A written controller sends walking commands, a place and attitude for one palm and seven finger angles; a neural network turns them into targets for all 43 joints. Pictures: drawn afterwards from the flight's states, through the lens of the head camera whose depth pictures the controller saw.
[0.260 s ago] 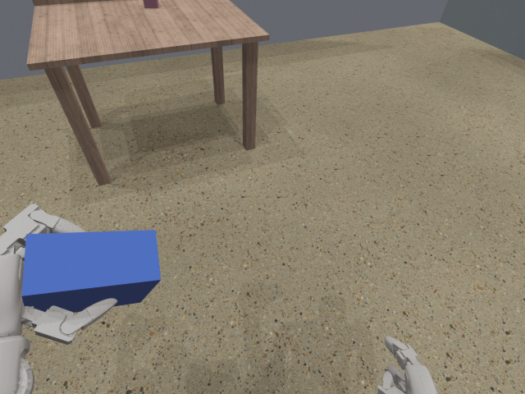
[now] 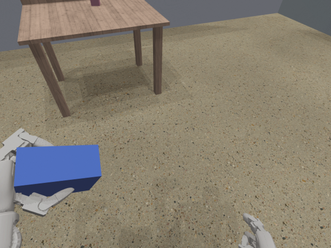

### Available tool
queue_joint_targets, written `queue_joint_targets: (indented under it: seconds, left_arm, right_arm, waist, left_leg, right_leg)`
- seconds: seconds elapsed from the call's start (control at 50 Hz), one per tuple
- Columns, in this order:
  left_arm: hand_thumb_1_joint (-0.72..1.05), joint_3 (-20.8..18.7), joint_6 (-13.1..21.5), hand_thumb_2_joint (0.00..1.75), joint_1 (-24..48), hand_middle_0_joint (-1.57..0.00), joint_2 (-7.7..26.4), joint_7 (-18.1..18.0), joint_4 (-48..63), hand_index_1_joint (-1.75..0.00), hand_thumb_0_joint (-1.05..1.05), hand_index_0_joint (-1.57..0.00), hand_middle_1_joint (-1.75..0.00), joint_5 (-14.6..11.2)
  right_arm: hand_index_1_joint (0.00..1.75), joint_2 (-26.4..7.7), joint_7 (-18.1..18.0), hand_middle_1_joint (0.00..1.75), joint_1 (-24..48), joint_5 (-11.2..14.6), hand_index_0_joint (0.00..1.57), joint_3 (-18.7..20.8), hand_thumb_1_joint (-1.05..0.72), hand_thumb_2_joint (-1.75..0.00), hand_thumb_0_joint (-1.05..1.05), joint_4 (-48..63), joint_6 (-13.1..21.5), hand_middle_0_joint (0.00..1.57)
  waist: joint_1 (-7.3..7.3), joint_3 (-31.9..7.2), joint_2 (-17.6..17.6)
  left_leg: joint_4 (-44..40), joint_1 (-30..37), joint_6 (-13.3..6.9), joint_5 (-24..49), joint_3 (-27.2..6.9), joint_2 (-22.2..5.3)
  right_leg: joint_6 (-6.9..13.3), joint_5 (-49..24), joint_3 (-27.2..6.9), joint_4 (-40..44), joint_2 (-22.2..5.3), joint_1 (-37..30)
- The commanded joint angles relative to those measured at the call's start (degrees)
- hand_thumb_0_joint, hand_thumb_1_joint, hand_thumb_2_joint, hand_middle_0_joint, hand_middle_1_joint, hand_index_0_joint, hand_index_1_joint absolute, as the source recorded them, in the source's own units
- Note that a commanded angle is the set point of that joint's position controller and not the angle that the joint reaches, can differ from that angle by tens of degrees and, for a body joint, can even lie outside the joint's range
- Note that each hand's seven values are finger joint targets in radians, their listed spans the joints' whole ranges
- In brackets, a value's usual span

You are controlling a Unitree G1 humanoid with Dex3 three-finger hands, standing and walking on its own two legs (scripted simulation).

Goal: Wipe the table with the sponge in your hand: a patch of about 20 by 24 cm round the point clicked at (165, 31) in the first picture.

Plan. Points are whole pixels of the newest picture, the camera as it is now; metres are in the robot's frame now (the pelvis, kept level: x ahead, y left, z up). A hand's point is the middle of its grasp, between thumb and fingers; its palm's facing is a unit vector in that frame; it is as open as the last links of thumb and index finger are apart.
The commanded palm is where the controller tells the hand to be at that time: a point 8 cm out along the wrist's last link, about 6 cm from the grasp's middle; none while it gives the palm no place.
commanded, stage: look at it before walking up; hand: left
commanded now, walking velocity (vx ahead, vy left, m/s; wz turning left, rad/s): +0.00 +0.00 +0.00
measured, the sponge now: (71, 171) +0.23 +0.20 +0.13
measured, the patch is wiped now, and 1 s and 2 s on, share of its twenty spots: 0.00 0.00 0.00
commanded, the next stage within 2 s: walk to a spot facing it in 0.14 s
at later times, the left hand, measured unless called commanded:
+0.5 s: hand (39, 165) +0.22 +0.25 +0.15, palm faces +0.44 -0.81 -0.39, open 10.5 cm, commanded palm +0.16 +0.29 +0.18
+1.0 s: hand (32, 128) +0.30 +0.31 +0.16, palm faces +0.56 -0.71 -0.42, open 10.5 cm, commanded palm +0.24 +0.32 +0.18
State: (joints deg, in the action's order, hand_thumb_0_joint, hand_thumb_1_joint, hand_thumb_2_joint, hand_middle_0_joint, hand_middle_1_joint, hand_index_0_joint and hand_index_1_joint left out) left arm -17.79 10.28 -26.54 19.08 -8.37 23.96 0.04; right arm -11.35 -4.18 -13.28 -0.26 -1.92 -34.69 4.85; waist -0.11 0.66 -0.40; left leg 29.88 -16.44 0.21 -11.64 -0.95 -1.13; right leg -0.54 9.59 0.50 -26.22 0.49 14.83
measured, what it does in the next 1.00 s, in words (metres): walks ahead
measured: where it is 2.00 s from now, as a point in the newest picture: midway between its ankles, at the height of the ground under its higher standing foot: (164, 218)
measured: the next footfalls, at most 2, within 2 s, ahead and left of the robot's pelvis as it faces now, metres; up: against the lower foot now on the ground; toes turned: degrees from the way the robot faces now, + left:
right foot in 1.24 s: +0.37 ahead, -0.10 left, +0.00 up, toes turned +2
left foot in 1.62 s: +0.40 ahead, +0.16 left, +0.00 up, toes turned +28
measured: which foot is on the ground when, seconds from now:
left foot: down 0.00-1.00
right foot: down 0.00-0.86, up 0.88-1.00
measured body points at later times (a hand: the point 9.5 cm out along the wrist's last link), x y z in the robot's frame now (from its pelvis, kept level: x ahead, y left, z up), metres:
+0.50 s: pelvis +0.02 +0.00 -0.01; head +0.01 +0.01 +0.44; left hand +0.19 +0.29 +0.18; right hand +0.17 -0.24 -0.09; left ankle +0.05 +0.12 -0.74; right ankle +0.05 -0.13 -0.73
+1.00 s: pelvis +0.13 +0.02 -0.01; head +0.16 +0.04 +0.44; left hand +0.27 +0.34 +0.18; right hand +0.35 -0.16 -0.09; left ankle +0.12 +0.12 -0.74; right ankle +0.11 -0.11 -0.65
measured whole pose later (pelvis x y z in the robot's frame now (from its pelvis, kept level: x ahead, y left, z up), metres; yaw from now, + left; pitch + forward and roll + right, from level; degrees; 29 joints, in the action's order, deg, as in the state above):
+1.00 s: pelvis +0.13 +0.02 -0.01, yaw +11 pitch -1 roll +0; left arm -21.9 11.0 -25.3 22.2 -9.4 29.3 -0.1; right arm -8.6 -3.2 -9.2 0.0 -0.4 -35.3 5.2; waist -0.2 4.2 1.8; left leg 34.9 -16.0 -1.5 -18.3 7.5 -3.4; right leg -1.7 28.6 3.9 -69.4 -4.1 27.1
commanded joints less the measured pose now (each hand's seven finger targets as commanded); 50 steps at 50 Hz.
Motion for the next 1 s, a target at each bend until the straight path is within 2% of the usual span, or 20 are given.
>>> queue_joint_targets:
  seconds: [0.0,0.22,0.34,0.42,0.46,0.5,0.54,0.6,0.64,0.66,0.68,0.7,0.74,0.8,0.82,0.84,0.86,0.88,0.92,0.98]
  left_arm:
    - [0.10,-6.00,4.24,1.30,6.13,-1.20,9.29,-1.55,13.93,-1.60,0.00,-1.20,-1.60,-0.67]
    - [0.10,-6.51,4.08,1.30,4.77,-1.20,9.35,-1.48,13.08,-1.60,0.00,-1.20,-1.60,-1.01]
    - [0.10,-6.62,3.15,1.30,6.31,-1.20,10.36,-2.25,15.85,-1.60,0.00,-1.20,-1.60,-0.65]
    - [0.10,-9.16,4.01,1.30,5.99,-1.20,12.02,-2.93,17.66,-1.60,0.00,-1.20,-1.60,-0.68]
    - [0.10,-8.71,4.48,1.30,4.80,-1.20,10.95,-2.67,17.01,-1.60,0.00,-1.20,-1.60,-0.63]
    - [0.10,-8.08,4.73,1.30,5.03,-1.20,9.96,-2.30,16.19,-1.60,0.00,-1.20,-1.60,-0.22]
    - [0.10,-7.09,5.41,1.30,7.01,-1.20,9.27,-1.84,15.97,-1.60,0.00,-1.20,-1.60,-0.03]
    - [0.10,-6.98,5.63,1.30,6.11,-1.20,9.61,-1.26,15.98,-1.60,0.00,-1.20,-1.60,-0.09]
    - [0.10,-7.74,5.49,1.30,6.64,-1.20,11.68,-1.53,15.48,-1.60,0.00,-1.20,-1.60,-0.19]
    - [0.10,-7.75,5.77,1.30,6.56,-1.20,11.30,-1.73,14.36,-1.60,0.00,-1.20,-1.60,-0.89]
    - [0.10,-7.97,6.07,1.30,5.94,-1.20,12.00,-1.98,14.34,-1.60,0.00,-1.20,-1.60,-0.73]
    - [0.10,-8.80,6.48,1.30,5.12,-1.20,12.69,-2.07,15.15,-1.60,0.00,-1.20,-1.60,-0.37]
    - [0.10,-10.24,6.88,1.30,5.34,-1.20,13.20,-2.07,17.50,-1.60,0.00,-1.20,-1.60,-0.33]
    - [0.10,-10.19,6.88,1.30,5.13,-1.20,12.12,-2.69,20.39,-1.60,0.00,-1.20,-1.60,-1.10]
    - [0.10,-8.76,7.08,1.30,3.97,-1.20,10.29,-2.67,21.50,-1.60,0.00,-1.20,-1.60,-1.47]
    - [0.10,-9.08,7.79,1.30,5.09,-1.20,10.87,-3.07,24.47,-1.60,0.00,-1.20,-1.60,-1.82]
    - [0.10,-10.12,7.53,1.30,6.51,-1.20,13.54,-3.07,22.04,-1.60,0.00,-1.20,-1.60,-1.10]
    - [0.10,-10.23,6.74,1.30,8.24,-1.20,13.80,-2.66,21.41,-1.60,0.00,-1.20,-1.60,-0.78]
    - [0.10,-8.95,6.22,1.30,7.59,-1.20,12.26,-2.24,23.67,-1.60,0.00,-1.20,-1.60,-0.81]
    - [0.10,-7.48,5.33,1.30,2.31,-1.20,9.17,-1.59,23.29,-1.60,0.00,-1.20,-1.60,-1.18]
  right_arm:
    - [0.30,-6.79,-0.41,0.30,5.84,0.19,0.20,2.87,-0.90,-0.90,0.00,8.96,3.02,0.20]
    - [0.30,-7.02,-0.41,0.30,5.71,0.19,0.20,3.12,-0.90,-0.90,0.00,8.77,3.04,0.20]
    - [0.30,-6.77,-0.94,0.30,5.85,-0.31,0.20,3.33,-0.90,-0.90,0.00,8.97,1.76,0.20]
    - [0.30,-6.84,-1.16,0.30,4.96,-0.49,0.20,3.40,-0.90,-0.90,0.00,8.10,2.09,0.20]
    - [0.30,-6.86,-1.09,0.30,4.62,-0.36,0.20,3.42,-0.90,-0.90,0.00,7.92,2.19,0.20]
    - [0.30,-7.14,-1.05,0.30,4.49,-0.31,0.20,3.41,-0.90,-0.90,0.00,7.75,2.14,0.20]
    - [0.30,-6.97,-0.96,0.30,3.99,-0.54,0.20,3.60,-0.90,-0.90,0.00,7.30,2.96,0.20]
    - [0.30,-7.12,-0.06,0.30,3.70,-0.56,0.20,3.85,-0.90,-0.90,0.00,6.70,3.07,0.20]
    - [0.30,-5.68,0.47,0.30,3.91,0.05,0.20,3.93,-0.90,-0.90,0.00,6.92,2.98,0.20]
    - [0.30,-6.31,0.42,0.30,4.69,0.38,0.20,4.37,-0.90,-0.90,0.00,6.64,3.12,0.20]
    - [0.30,-6.28,0.28,0.30,5.13,0.26,0.20,3.94,-0.90,-0.90,0.00,6.47,2.96,0.20]
    - [0.30,-5.68,0.25,0.30,5.47,-0.18,0.20,3.20,-0.90,-0.90,0.00,6.41,2.41,0.20]
    - [0.30,-4.34,0.40,0.30,6.53,-0.26,0.20,2.65,-0.90,-0.90,0.00,7.42,1.66,0.20]
    - [0.30,-4.17,-0.36,0.30,4.94,-0.45,0.20,3.33,-0.90,-0.90,0.00,8.10,1.73,0.20]
    - [0.30,-5.64,-0.74,0.30,4.26,-0.13,0.20,4.31,-0.90,-0.90,0.00,8.78,1.92,0.20]
    - [0.30,-6.63,-0.34,0.30,4.95,-0.08,0.20,4.61,-0.90,-0.90,0.00,8.93,2.03,0.20]
    - [0.30,-5.70,0.05,0.30,4.40,-0.41,0.20,3.84,-0.90,-0.90,0.00,7.92,2.29,0.20]
    - [0.30,-6.02,0.38,0.30,4.93,-0.26,0.20,4.41,-0.90,-0.90,0.00,7.21,2.39,0.20]
    - [0.30,-5.97,0.52,0.30,4.87,0.72,0.20,5.04,-0.90,-0.90,0.00,6.55,3.04,0.20]
    - [0.30,-5.94,0.99,0.30,4.23,0.72,0.20,4.94,-0.90,-0.90,0.00,6.75,3.94,0.20]
  waist:
    - [0.04,-4.28,-3.18]
    - [0.04,-5.34,-1.90]
    - [0.90,-2.04,-0.29]
    - [1.13,-4.56,-2.33]
    - [1.25,-3.58,-5.73]
    - [1.55,-0.48,-12.43]
    - [1.49,0.94,-12.64]
    - [0.36,-4.15,-8.12]
    - [0.36,-4.06,10.97]
    - [-0.27,-1.81,11.08]
    - [-0.57,-0.14,8.10]
    - [-0.64,1.45,5.10]
    - [-0.89,-0.04,8.66]
    - [1.38,-7.37,2.82]
    - [2.24,-10.57,-7.80]
    - [1.74,-12.27,-20.02]
    - [2.28,-10.41,-16.00]
    - [2.53,-7.08,-11.11]
    - [1.49,-6.41,-7.44]
    - [0.71,-5.73,-11.16]
  left_leg:
    - [-8.75,-4.00,-1.23,-7.87,-2.22,-2.95]
    - [-7.03,-2.74,-0.92,-3.62,-1.43,-2.57]
    - [-2.48,-6.99,-3.40,-21.35,-3.03,-1.97]
    - [-1.50,-8.95,-4.60,-16.94,-5.93,-3.09]
    - [-4.08,-8.50,-5.64,-19.94,-9.32,-5.05]
    - [-10.29,-10.04,-8.16,-27.59,-18.78,-9.55]
    - [-11.15,-7.09,-10.73,-18.12,-26.60,-13.05]
    - [-1.39,-11.55,-7.06,-2.64,-13.24,-8.13]
    - [18.18,-23.22,-1.73,-10.96,2.70,1.29]
    - [27.86,-25.19,-0.85,-16.37,2.82,0.38]
    - [29.90,-25.86,-0.48,-17.48,1.47,-2.08]
    - [28.20,-23.91,-0.47,-16.11,2.09,-3.51]
    - [16.00,-15.53,-1.04,-14.55,4.50,-4.85]
    - [-2.55,8.06,-1.23,0.16,12.84,1.49]
    - [-5.25,19.13,-4.33,1.72,2.86,-4.94]
    - [-8.35,26.91,-11.81,11.32,-20.16,-19.91]
    - [-11.86,22.45,-15.70,8.14,-31.76,-24.73]
    - [-12.13,20.36,-17.28,6.79,-31.28,-25.77]
    - [-9.99,21.18,-15.14,9.61,-20.50,-21.93]
    - [-11.71,15.99,-11.62,11.40,-8.25,-17.09]
  right_leg:
    - [0.59,7.36,-3.55,5.31,-2.52,-3.86]
    - [0.72,4.50,-3.86,5.38,-3.06,-4.11]
    - [3.56,29.52,-6.37,4.93,-7.70,2.04]
    - [4.32,21.92,-5.07,-2.00,-8.64,-2.83]
    - [3.00,22.77,-2.66,-6.04,-7.00,-0.27]
    - [1.34,24.91,0.98,-12.66,-3.02,3.29]
    - [0.80,19.95,2.09,-14.95,-1.18,5.11]
    - [2.57,14.14,-0.51,-2.73,-4.49,-10.02]
    - [9.42,14.19,-20.32,5.93,-19.49,-17.52]
    - [12.94,12.01,-24.30,8.76,-24.74,-15.69]
    - [14.36,8.41,-23.07,9.14,-25.94,-14.81]
    - [13.47,2.96,-17.90,8.59,-24.17,-12.16]
    - [10.89,-6.45,-7.18,4.60,-20.65,-9.80]
    - [4.89,-12.81,4.40,-11.82,-12.52,-4.22]
    - [1.72,-6.67,7.11,-25.02,-9.36,4.31]
    - [-1.09,20.78,6.41,-38.89,-2.66,17.95]
    - [-0.18,25.89,0.71,-46.61,-3.39,22.04]
    - [-0.41,24.43,-1.94,-49.50,-6.03,26.59]
    - [-0.99,20.85,-0.95,-47.25,-7.50,29.75]
    - [-1.70,13.47,3.16,-37.91,-7.54,25.02]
